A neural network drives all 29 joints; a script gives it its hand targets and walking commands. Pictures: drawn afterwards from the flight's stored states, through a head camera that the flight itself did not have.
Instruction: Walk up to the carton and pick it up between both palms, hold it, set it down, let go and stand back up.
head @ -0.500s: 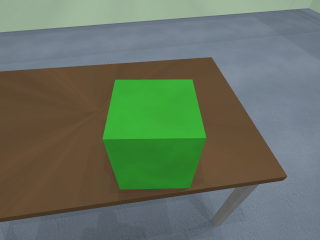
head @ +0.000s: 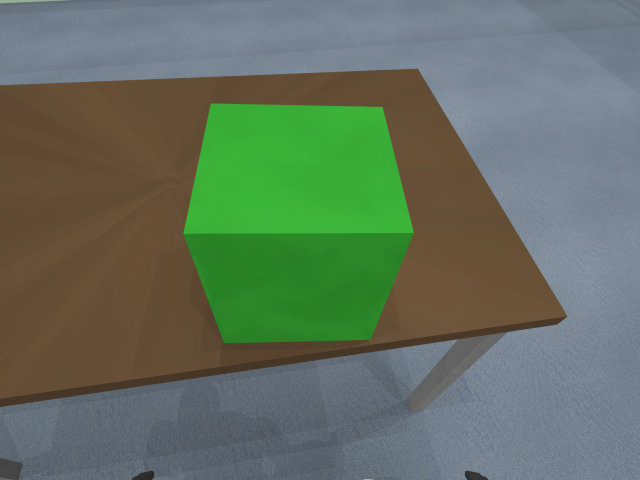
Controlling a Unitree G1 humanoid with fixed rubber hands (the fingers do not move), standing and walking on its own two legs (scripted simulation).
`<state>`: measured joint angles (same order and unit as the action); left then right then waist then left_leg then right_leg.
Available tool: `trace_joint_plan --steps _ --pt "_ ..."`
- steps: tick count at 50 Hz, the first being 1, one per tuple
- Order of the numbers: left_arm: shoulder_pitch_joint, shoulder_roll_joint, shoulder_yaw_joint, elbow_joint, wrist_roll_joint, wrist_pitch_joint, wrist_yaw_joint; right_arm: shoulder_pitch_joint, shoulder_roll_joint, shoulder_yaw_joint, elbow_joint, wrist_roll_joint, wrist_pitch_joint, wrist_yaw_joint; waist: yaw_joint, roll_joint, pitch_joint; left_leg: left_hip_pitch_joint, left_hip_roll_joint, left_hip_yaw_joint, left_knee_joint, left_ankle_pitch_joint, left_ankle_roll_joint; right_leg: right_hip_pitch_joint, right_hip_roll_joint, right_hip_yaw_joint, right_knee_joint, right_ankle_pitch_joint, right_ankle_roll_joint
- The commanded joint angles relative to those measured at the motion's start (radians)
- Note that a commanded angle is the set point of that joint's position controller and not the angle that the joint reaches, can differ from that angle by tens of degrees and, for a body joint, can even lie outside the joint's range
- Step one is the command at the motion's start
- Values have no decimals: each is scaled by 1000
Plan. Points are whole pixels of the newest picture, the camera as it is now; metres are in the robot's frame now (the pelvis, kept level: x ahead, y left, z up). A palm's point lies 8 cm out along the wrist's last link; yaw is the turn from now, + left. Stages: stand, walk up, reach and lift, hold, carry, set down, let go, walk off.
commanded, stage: reach and lift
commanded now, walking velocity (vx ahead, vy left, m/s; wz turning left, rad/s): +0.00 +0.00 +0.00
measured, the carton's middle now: (298, 232) +0.42 +0.03 +0.07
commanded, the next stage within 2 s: none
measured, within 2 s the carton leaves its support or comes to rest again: neither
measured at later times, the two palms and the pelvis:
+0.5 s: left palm out of the picture +0.11 +0.21 -0.08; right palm out of the picture +0.10 -0.19 -0.09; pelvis -0.04 -0.02 +0.02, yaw -2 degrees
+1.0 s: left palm out of the picture +0.15 +0.22 -0.04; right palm out of the picture +0.14 -0.19 -0.04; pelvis +0.00 +0.00 +0.03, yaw -4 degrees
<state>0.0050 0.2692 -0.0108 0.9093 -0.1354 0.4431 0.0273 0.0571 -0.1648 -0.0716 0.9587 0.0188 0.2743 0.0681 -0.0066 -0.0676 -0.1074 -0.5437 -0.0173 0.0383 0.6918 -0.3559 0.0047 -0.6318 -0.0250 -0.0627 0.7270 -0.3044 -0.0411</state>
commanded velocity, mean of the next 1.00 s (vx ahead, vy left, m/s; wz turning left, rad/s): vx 0.00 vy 0.00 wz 0.00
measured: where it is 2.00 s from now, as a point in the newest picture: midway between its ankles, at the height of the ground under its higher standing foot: outside the picture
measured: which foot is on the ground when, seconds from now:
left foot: down 0.00-1.00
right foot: down 0.00-1.00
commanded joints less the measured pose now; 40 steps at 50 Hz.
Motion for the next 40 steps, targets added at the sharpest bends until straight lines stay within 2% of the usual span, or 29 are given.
trace_joint_plan --steps 1,2,4,6,8,10,11,13,15,18,22,27,32,35,40 --pt "-168 -62 32 -290 5 238 -57 -136 -24 155 -200 235 196 -50 15 167 -567 -158 31 -37 95 672 -74 322 5 101 100 753 -7" --pt "-65 -101 41 -302 28 279 -86 -51 -24 182 -227 283 245 -86 5 160 -586 -103 39 -53 88 650 -90 339 19 105 52 711 -30" --pt "122 -136 67 -391 117 335 -141 95 -38 195 -266 320 271 -153 -4 139 -500 74 58 -82 -31 533 -88 427 41 117 -110 566 -65" --pt "180 -118 100 -526 222 380 -163 62 -54 156 -252 276 184 -199 0 139 -256 215 77 -111 -214 363 -54 490 66 121 -266 373 -76" --pt "101 -79 147 -591 287 399 -137 -112 -41 88 -192 188 44 -208 37 168 -6 180 96 -109 -366 103 -16 537 80 119 -325 185 -65" --pt "21 -54 158 -606 299 364 -86 -220 -9 45 -182 85 -62 -171 66 155 148 56 107 -81 -494 -170 16 634 74 105 -341 61 -40" --pt "-12 -56 152 -605 291 329 -61 -231 3 29 -199 35 -98 -143 71 132 169 13 104 -56 -517 -199 26 672 67 100 -346 42 -27" --pt "-76 -57 136 -568 254 251 -32 -224 36 7 -254 -42 -127 -97 64 42 142 36 81 9 -474 -102 33 645 35 111 -382 9 1" --pt "-156 -32 129 -553 211 192 -12 -201 66 -8 -323 -77 -122 -84 55 1 55 92 70 43 -411 -39 36 606 -12 151 -397 -44 31" --pt "-227 28 132 -608 163 133 11 -138 96 -3 -457 -83 -99 -107 47 -14 -53 123 62 67 -326 27 39 588 -90 223 -402 -108 55" --pt "-171 65 108 -662 92 96 13 -28 131 52 -586 -30 -45 -135 56 39 -124 101 66 69 -302 102 44 612 -116 237 -380 -8 59" --pt "-26 72 86 -660 31 85 -21 95 133 118 -679 40 13 -152 62 75 -132 105 80 53 -333 127 42 624 -88 208 -388 46 48" --pt "80 64 88 -671 32 75 -48 151 96 120 -714 63 19 -153 64 102 -37 83 93 36 -397 99 48 667 -33 162 -386 78 28" --pt "112 49 93 -689 48 59 -49 160 79 111 -722 60 0 -145 66 106 19 57 99 31 -431 90 51 710 -8 146 -382 116 20" --pt "129 46 91 -762 56 13 -27 176 56 77 -759 41 -50 -132 68 95 31 93 90 40 -434 151 39 728 9 139 -387 177 16"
